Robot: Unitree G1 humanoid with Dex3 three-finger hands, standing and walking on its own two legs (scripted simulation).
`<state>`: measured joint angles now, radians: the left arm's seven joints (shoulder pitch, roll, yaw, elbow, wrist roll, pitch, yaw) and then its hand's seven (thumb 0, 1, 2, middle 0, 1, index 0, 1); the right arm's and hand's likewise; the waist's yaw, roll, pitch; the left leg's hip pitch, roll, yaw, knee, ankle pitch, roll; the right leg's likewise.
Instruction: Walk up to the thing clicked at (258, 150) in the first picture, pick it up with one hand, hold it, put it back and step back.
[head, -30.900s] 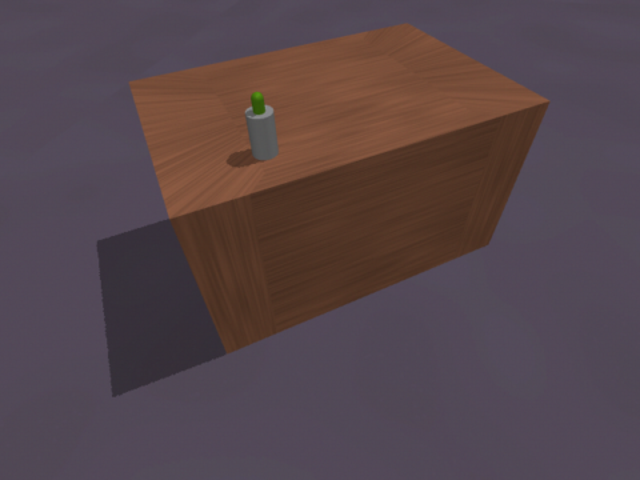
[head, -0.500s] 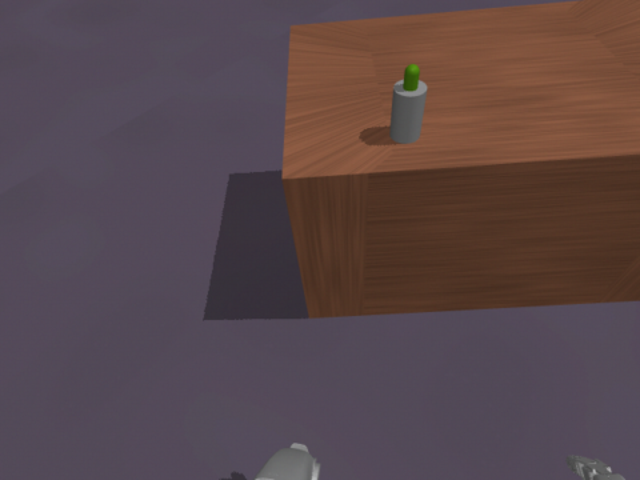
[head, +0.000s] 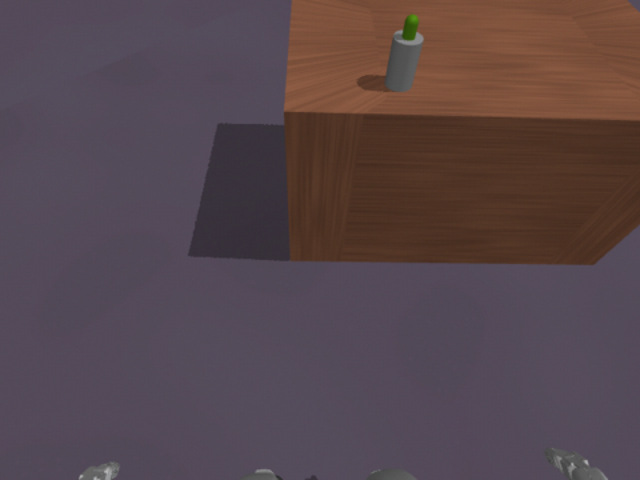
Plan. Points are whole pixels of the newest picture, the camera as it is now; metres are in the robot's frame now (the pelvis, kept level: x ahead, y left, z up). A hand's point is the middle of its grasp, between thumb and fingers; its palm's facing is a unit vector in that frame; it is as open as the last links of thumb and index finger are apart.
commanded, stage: step back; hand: right
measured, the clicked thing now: (405, 52) +1.02 -0.18 -0.03
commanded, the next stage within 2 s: stand in 1.28 s
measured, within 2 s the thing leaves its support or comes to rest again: neither
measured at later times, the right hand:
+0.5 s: hand out of the picture -0.05 -0.27 -0.16, palm faces -0.05 +0.94 -0.35, open 7.4 cm
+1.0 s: hand out of the picture +0.02 -0.29 -0.15, palm faces -0.11 +0.92 -0.38, open 7.4 cm
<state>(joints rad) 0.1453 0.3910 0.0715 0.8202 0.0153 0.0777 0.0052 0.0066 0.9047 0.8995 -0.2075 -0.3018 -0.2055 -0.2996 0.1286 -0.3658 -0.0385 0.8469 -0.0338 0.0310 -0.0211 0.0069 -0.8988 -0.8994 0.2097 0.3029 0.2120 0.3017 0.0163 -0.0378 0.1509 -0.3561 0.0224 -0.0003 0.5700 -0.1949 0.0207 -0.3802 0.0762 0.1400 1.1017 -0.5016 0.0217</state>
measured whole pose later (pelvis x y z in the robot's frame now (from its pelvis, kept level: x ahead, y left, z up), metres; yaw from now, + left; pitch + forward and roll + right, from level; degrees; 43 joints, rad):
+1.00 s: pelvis -0.07 -0.03 +0.00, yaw +4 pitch -3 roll -1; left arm 0.22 0.37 0.05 0.98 0.03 -0.03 -0.01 0.01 0.90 0.90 -0.21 -0.30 -0.21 -0.30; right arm 0.21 -0.40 -0.06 0.99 -0.03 0.00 0.01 0.01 -0.90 -0.90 0.20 0.30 0.21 0.30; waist 0.03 0.03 0.08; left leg -0.35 0.03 -0.02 0.64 -0.31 -0.01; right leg -0.20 -0.03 -0.08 0.60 -0.35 0.00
